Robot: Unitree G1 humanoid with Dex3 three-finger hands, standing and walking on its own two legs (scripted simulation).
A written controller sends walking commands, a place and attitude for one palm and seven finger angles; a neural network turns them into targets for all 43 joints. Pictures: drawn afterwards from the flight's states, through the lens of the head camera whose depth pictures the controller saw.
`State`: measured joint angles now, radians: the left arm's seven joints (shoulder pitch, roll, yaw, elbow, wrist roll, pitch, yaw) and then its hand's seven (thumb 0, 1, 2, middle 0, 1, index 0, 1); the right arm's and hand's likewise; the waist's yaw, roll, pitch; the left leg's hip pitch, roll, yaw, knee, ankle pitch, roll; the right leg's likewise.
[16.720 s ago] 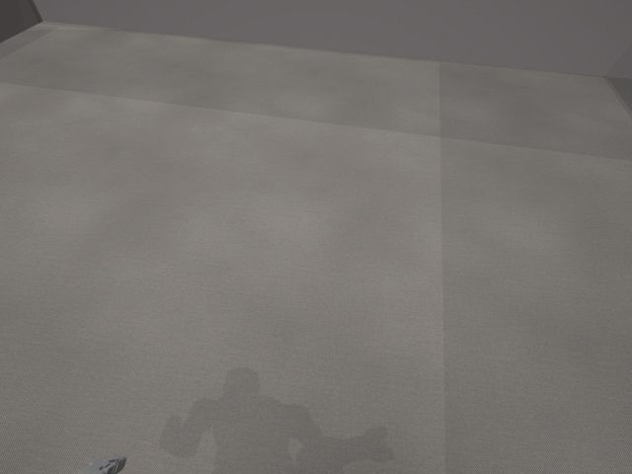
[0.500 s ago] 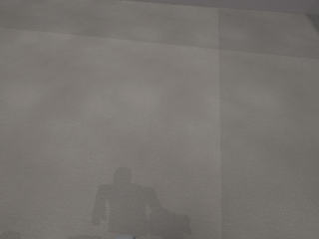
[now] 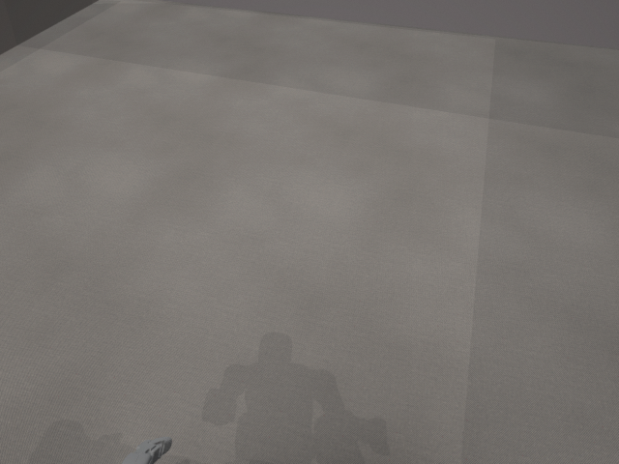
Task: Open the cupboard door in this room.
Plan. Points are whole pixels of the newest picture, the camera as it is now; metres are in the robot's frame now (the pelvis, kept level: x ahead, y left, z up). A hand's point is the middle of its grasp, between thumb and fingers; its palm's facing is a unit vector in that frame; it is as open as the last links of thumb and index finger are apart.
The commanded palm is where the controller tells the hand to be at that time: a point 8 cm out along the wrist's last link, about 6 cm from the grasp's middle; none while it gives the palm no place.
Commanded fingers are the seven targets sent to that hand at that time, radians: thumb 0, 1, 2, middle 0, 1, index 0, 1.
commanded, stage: turn or walk to find it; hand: left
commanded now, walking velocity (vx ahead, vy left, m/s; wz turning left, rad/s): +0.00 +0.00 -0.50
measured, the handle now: out of the picture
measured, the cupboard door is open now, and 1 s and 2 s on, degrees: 0 0 0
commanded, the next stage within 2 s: none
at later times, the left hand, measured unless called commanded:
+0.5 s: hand out of the picture +0.01 +0.21 -0.17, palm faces -0.09 -0.97 -0.22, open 7.4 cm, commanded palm none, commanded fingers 0.00 0.90 0.90 -0.20 -0.30 -0.20 -0.30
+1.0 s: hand out of the picture +0.10 +0.11 -0.14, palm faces -0.39 -0.89 -0.26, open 7.4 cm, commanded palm none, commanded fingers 0.00 0.90 0.90 -0.20 -0.30 -0.20 -0.30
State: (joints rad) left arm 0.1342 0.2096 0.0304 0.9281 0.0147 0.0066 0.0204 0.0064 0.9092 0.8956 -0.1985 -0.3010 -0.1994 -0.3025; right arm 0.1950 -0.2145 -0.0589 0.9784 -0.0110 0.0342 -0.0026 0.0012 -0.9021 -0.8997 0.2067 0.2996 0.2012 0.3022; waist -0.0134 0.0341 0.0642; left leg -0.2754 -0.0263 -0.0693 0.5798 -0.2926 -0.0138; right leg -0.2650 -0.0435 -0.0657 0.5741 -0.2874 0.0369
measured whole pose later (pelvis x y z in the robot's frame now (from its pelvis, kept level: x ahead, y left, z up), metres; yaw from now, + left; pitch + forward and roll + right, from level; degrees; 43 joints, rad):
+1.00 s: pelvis -0.06 -0.03 +0.01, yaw -24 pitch +0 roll +2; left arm 0.16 0.20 0.04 0.92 0.02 0.03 0.00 0.01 0.90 0.90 -0.20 -0.30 -0.20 -0.30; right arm 0.16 -0.27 -0.07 0.94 -0.01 0.05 -0.02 0.00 -0.91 -0.90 0.20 0.30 0.20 0.30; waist 0.00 0.02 0.09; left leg -0.45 0.07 0.02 1.01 -0.39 -0.08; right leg -0.28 0.02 0.01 0.51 -0.23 -0.05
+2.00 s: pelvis -0.06 +0.01 +0.00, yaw -54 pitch +0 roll +0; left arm 0.17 0.24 0.06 0.94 0.02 0.06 0.00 0.01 0.90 0.90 -0.20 -0.30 -0.20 -0.30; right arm 0.15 -0.22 -0.04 0.90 -0.01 0.01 -0.03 0.00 -0.91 -0.90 0.20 0.30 0.20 0.30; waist 0.01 -0.05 0.08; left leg -0.29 0.04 0.07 0.60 -0.31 0.00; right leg -0.36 0.04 0.08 0.65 -0.33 0.01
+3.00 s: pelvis -0.08 +0.01 +0.01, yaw -85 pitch -1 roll -1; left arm 0.22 0.26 0.09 0.97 0.03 0.07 -0.04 0.01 0.91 0.90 -0.20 -0.30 -0.20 -0.30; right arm 0.25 -0.20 -0.02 0.91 -0.02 -0.01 -0.02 0.00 -0.90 -0.90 0.21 0.30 0.20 0.30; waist 0.02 -0.02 0.03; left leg -0.17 0.07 0.12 0.47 -0.28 0.00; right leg -0.51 0.02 0.00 1.06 -0.37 0.02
